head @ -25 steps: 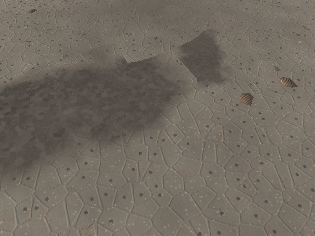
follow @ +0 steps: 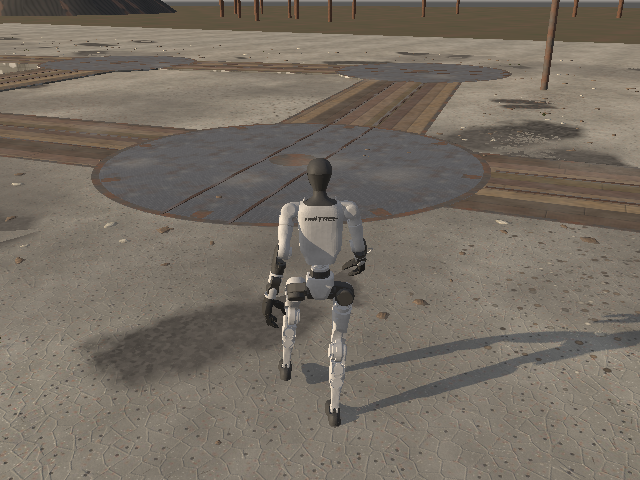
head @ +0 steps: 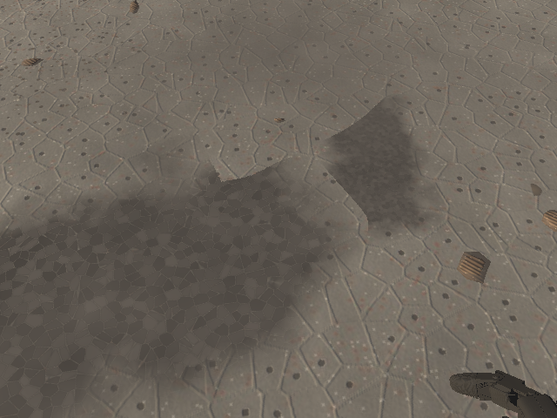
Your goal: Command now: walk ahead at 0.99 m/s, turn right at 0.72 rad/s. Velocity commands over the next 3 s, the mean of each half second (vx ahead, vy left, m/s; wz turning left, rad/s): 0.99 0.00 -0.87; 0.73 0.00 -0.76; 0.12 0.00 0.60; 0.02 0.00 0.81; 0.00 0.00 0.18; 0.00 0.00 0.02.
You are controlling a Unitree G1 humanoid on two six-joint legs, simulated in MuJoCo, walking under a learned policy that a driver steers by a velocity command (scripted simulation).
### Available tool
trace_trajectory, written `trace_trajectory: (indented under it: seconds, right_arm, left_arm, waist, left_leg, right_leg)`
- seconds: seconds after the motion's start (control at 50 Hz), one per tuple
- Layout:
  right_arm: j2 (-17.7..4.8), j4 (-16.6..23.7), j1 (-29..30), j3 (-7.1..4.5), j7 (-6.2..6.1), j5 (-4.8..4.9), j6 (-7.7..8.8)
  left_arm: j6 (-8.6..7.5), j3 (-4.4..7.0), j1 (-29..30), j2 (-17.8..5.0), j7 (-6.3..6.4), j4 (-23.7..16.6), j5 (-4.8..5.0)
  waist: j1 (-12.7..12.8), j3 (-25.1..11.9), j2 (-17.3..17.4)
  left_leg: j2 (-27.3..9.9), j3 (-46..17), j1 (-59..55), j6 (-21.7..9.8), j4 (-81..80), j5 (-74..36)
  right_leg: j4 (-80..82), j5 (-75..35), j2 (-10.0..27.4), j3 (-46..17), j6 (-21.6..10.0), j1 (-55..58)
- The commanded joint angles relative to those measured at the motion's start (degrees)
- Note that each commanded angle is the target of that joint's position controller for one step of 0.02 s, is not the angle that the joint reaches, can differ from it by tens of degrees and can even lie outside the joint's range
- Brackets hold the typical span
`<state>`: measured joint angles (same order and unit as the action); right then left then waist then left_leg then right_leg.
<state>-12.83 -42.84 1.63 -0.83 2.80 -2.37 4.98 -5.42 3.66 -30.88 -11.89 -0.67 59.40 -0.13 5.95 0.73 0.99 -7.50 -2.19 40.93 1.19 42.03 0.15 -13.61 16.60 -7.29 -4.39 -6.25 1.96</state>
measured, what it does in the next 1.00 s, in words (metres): walks ahead, turning right: left foot, then right foot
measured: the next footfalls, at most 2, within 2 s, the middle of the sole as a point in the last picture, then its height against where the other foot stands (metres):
left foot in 0.12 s outside the picture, level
right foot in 0.58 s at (386, 353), level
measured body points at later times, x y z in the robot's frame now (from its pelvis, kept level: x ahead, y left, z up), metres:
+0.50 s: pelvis +0.45 -0.02 -0.02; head +0.47 -0.04 +0.43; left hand +0.79 +0.08 -0.07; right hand +0.26 -0.23 -0.16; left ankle +0.31 +0.16 -0.74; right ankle +0.60 -0.17 -0.69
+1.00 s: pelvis +0.83 -0.25 -0.02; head +0.85 -0.28 +0.42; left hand +1.05 -0.04 -0.14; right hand +0.80 -0.56 -0.11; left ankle +1.01 -0.33 -0.74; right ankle +0.65 -0.14 -0.71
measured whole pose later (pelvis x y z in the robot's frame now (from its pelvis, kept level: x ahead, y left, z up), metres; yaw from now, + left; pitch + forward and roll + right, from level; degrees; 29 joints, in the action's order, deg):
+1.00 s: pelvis +0.83 -0.25 -0.02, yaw -50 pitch +0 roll -1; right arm -14.6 -38.6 -4.4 0.5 0.2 -2.1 5.6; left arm -3.5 4.4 -23.9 -18.3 1.0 48.6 -0.4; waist 4.3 4.9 2.0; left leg 1.1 2.0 28.8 -3.0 26.7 -6.7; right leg -38.9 24.6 -11.6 -7.4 -6.0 1.4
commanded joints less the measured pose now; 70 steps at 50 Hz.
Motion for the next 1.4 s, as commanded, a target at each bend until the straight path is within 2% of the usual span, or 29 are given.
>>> trace_trajectory:
  seconds: [0.02, 0.08, 0.12, 0.14, 0.16, 0.2, 0.22, 0.3, 0.42, 0.5, 0.56, 0.58, 0.6, 0.62, 0.64, 0.68, 0.74, 0.8, 0.9, 0.94, 0.96, 0.98, 1.0, 1.02, 1.04, 1.06, 1.1, 1.26, 1.4]
  right_arm:
    - [-4.2, 5.0, 5.2, -0.28, -0.14, 1.05, 0.16]
    - [-8.2, 4.9, 0.4, -1.62, -1.53, 0.93, 0.58]
    - [-12.8, 0.6, -18.8, -3.78, -3.60, 0.86, 1.11]
    - [-17.5, -0.4, -30.8, -4.99, -4.87, -1.06, 1.08]
    - [-20.9, -0.1, -26.2, -5.74, -4.07, -2.51, 0.96]
    - [-9.3, 1.7, -16.4, -4.06, -3.03, -1.44, 0.46]
    - [-7.3, 0.4, -16.3, -3.58, -2.91, -1.51, 0.51]
    - [-3.9, -5.3, -20.7, -2.51, -2.33, 0.76, 2.04]
    - [-8.0, -5.9, -19.4, -2.95, -2.38, 0.82, 3.55]
    - [-12.8, -6.5, -24.6, -3.78, -3.78, 0.90, 2.02]
    - [-17.7, -3.7, -20.3, -5.29, -4.30, 0.45, -1.10]
    - [-15.9, -3.5, -20.1, -5.22, -3.72, 0.02, -1.55]
    - [-6.5, -0.5, -19.6, -2.96, -2.85, -0.80, -1.20]
    - [-8.5, 7.0, -20.0, -2.87, -2.62, 0.81, 0.26]
    - [-10.6, 7.4, -15.4, -2.57, -2.67, 0.39, 1.80]
    - [-9.9, 6.3, -12.9, -2.09, -3.01, -0.57, 1.86]
    - [-9.1, 6.6, -14.9, -1.71, -2.87, -1.72, -1.49]
    - [-6.5, 10.4, -7.6, -0.53, -2.69, -0.54, -2.03]
    - [-4.6, 9.2, -5.5, 0.60, -2.36, 0.51, -1.08]
    - [-7.6, 6.3, -11.5, -0.46, -2.95, 0.27, -0.51]
    - [-9.5, 3.4, -19.4, -1.24, -3.12, 0.39, 0.23]
    - [-10.6, -0.3, -28.8, -1.83, -3.16, 0.37, 1.20]
    - [-13.8, -1.8, -31.1, -2.28, -2.72, 0.27, 1.65]
    - [-13.7, -1.2, -30.2, -2.49, -1.96, 0.59, 0.96]
    - [-12.8, 2.2, -22.7, -3.45, -1.81, 2.37, -0.24]
    - [-10.6, 3.9, -16.9, -3.09, -2.08, 2.88, -1.18]
    - [-9.8, 1.9, -19.6, -2.85, -2.37, 2.99, -1.99]
    - [-13.3, 2.4, -19.0, -5.48, -2.09, 1.72, -5.79]
    - [-14.2, 2.9, -20.8, -7.38, -2.51, 1.73, -8.14]
  left_arm:
    - [-1.55, 2.13, 4.9, -10.9, -0.09, -6.2, 0.58]
    - [-0.94, 2.69, 4.1, -13.1, 0.66, -6.8, 0.36]
    - [-0.77, 3.47, 7.4, -15.7, 0.40, -8.0, -0.28]
    - [-1.14, 1.85, 8.4, -8.8, 0.19, -10.5, -0.56]
    - [-1.17, 0.49, 2.4, -3.1, 0.18, -14.7, 3.45]
    - [0.60, 0.82, 9.9, -8.2, 0.69, -13.1, 0.85]
    - [1.11, 0.83, 12.4, -7.7, 0.05, -13.4, 0.23]
    - [4.45, -0.06, 19.2, -3.7, -2.43, -18.4, -1.65]
    - [5.21, -1.55, 30.0, -5.0, -4.57, -25.4, -1.19]
    - [4.64, -1.33, 31.8, -7.9, -4.64, -24.9, -1.36]
    - [4.27, 1.73, 6.3, -13.6, -2.57, -18.1, -0.93]
    - [4.39, 3.49, 1.6, -16.0, -1.17, -15.4, -0.67]
    - [4.96, 4.40, 7.6, -20.2, -0.38, -16.0, 0.23]
    - [5.75, 5.01, 8.3, -24.4, -0.57, -18.7, -1.58]
    - [5.77, 4.97, 7.6, -21.9, 0.00, -19.1, -1.74]
    - [4.35, 3.70, 11.0, -17.1, 0.66, -17.4, -0.97]
    - [1.75, 2.21, 13.2, -14.2, 1.19, -17.9, 0.19]
    - [1.35, 2.63, 11.4, -15.2, 0.83, -17.1, 0.29]
    - [1.50, 1.71, 4.9, -11.7, 0.98, -13.6, 0.94]
    - [0.64, 1.79, 5.4, -12.5, 1.84, -13.1, -0.24]
    - [0.56, 2.25, 8.9, -14.1, 2.07, -13.7, -0.78]
    - [0.69, 2.28, 13.1, -14.2, 2.11, -14.6, -0.55]
    - [1.21, 1.31, 8.2, -8.4, 2.11, -15.4, -0.44]
    - [1.73, 0.56, -6.6, -6.8, 2.43, -13.7, 2.02]
    - [2.31, 0.01, -3.8, -9.8, 2.71, -13.0, -0.53]
    - [2.71, 0.00, 4.6, -11.3, 2.41, -15.3, -2.02]
    - [3.99, -0.03, 14.3, -11.6, 1.64, -18.8, -3.61]
    - [8.35, -1.60, 19.5, -9.4, 2.22, -22.0, -2.23]
    - [6.33, -1.89, 25.5, -9.3, 2.84, -22.6, -0.87]
  waist:
    - [-2.5, 6.3, -3.7]
    - [-4.8, -0.2, -4.5]
    - [-14.9, -11.4, -4.2]
    - [-18.4, -20.9, 2.1]
    - [-10.4, -27.4, 23.6]
    - [-10.1, -11.4, 6.7]
    - [-9.6, -6.5, 1.5]
    - [-6.3, -0.1, 4.4]
    - [-3.8, 6.5, 3.2]
    - [-3.0, 4.8, 2.4]
    - [9.5, -8.5, 5.3]
    - [9.9, -9.9, 0.3]
    - [2.5, -4.4, -13.5]
    - [-0.4, -16.3, -14.4]
    - [0.7, -12.2, -4.1]
    - [-4.4, -0.7, 6.0]
    - [-9.2, 3.3, 5.8]
    - [-7.7, 4.3, 3.5]
    - [-1.7, -2.6, -2.8]
    - [-4.3, -3.8, -5.0]
    - [-9.3, -5.1, -5.6]
    - [-15.1, -6.9, -4.1]
    - [-11.5, -12.1, 9.8]
    - [-5.1, -23.4, 12.1]
    - [-5.2, -23.1, 4.3]
    - [-5.3, -15.9, 1.1]
    - [-6.4, -8.2, -3.5]
    - [-4.9, -5.9, 4.9]
    - [-9.4, -3.0, 7.6]
  left_leg:
    - [4.8, 3.9, -16.2, 0.2, -8.2, -7.9]
    - [7.9, 3.0, -23.6, -1.4, -13.9, -0.1]
    - [5.6, 2.1, -46.5, -2.8, -12.3, 7.3]
    - [-8.0, -11.3, -60.2, -3.5, -11.4, 28.0]
    - [-21.9, -45.1, -67.8, -8.6, -25.7, 41.6]
    - [-16.3, -31.8, -53.1, -8.6, -26.7, 40.7]
    - [-14.3, -23.5, -46.2, -8.0, -27.4, 28.5]
    - [-10.1, -4.1, -38.2, -4.8, -29.6, 8.6]
    - [-6.1, 15.1, -32.9, -2.8, -35.7, -10.4]
    - [-5.8, 20.3, -43.0, -1.7, -27.9, -49.3]
    - [-9.1, 17.4, -39.2, -3.4, 6.4, -59.0]
    - [-4.1, 16.7, -27.3, -2.6, 26.0, -26.7]
    - [6.0, 14.7, -8.9, -1.3, 47.6, 27.2]
    - [9.3, 2.1, 7.0, 0.4, 54.9, 28.6]
    - [5.7, -2.0, 11.2, 0.0, 50.9, 24.0]
    - [1.7, -2.1, 5.3, 0.4, 40.2, 20.7]
    - [-0.7, -1.3, -3.6, 3.9, 30.3, 23.3]
    - [1.6, 3.0, -8.9, 4.0, 15.6, 13.5]
    - [10.0, 7.9, -22.1, -1.7, -8.7, -13.2]
    - [10.9, 6.0, -25.4, -3.4, -13.2, -13.5]
    - [10.3, 5.0, -30.0, -4.2, -16.2, -14.5]
    - [7.7, 3.7, -36.3, -5.4, -22.4, -22.7]
    - [-4.4, -6.9, -49.9, -10.0, -10.3, -62.4]
    - [-16.5, -30.7, -64.6, -21.0, -8.7, -73.8]
    - [-14.6, -32.3, -59.0, -22.3, -14.5, -58.4]
    - [-10.5, -28.7, -50.3, -21.4, -18.0, -44.3]
    - [-4.2, -23.1, -38.7, -17.4, -21.7, -35.1]
    - [4.1, -25.6, -23.6, -8.9, -28.6, 10.2]
    - [5.3, -33.5, -28.6, -7.1, -30.6, 28.0]
  right_leg:
    - [8.8, -24.5, 12.2, -11.2, -7.1, -16.3]
    - [-4.7, -45.3, 12.8, -11.6, -4.0, -4.5]
    - [-30.0, -43.8, 9.3, -10.5, -2.2, -12.2]
    - [-50.0, -20.8, 6.0, -7.6, -2.4, -22.0]
    - [-65.2, 10.0, 0.8, -2.8, -1.1, -38.7]
    - [-67.2, 0.5, 8.7, -0.8, -1.8, -45.7]
    - [-64.8, -1.1, 10.4, -0.4, -1.4, -44.2]
    - [-62.1, -2.7, 14.5, 1.0, -0.5, -46.2]
    - [-42.6, -17.4, 13.7, 7.9, -1.5, -43.0]
    - [-30.8, -15.5, 5.7, 17.1, -5.1, -32.7]
    - [-28.3, -6.1, 1.2, 13.3, -8.7, -5.4]
    - [-24.7, -2.1, 2.1, 7.6, -10.1, 7.0]
    - [-23.4, -8.6, 11.4, -10.0, -11.8, 8.5]
    - [-9.9, 0.2, 19.6, -37.9, -22.3, 22.6]
    - [-1.6, 6.6, 21.8, -42.3, -20.3, 19.2]
    - [0.4, -0.8, 16.8, -32.3, -15.5, 0.9]
    - [-0.5, -28.7, 13.2, -22.7, -15.4, -15.0]
    - [-4.4, -54.8, 7.1, -13.8, -10.9, -21.0]
    - [-8.0, -53.2, 3.9, -8.5, -1.0, -12.7]
    - [-13.2, -54.1, 6.5, -9.2, 1.3, -4.4]
    - [-21.6, -54.6, 6.7, -7.4, 2.2, -2.6]
    - [-35.1, -47.2, 4.0, -3.9, 3.1, -3.1]
    - [-59.0, 8.1, -3.9, 1.4, 5.1, -15.6]
    - [-71.4, 20.5, -6.8, -4.8, 6.7, -29.4]
    - [-72.7, 11.6, -1.5, -4.2, 6.5, -31.0]
    - [-71.3, 8.0, 0.7, -1.5, 6.6, -32.5]
    - [-63.7, 6.7, 2.8, -0.7, 6.8, -32.1]
    - [-44.4, 5.1, 3.5, -0.8, 8.2, -28.3]
    - [-31.4, 3.3, 1.9, -3.0, 7.0, -29.2]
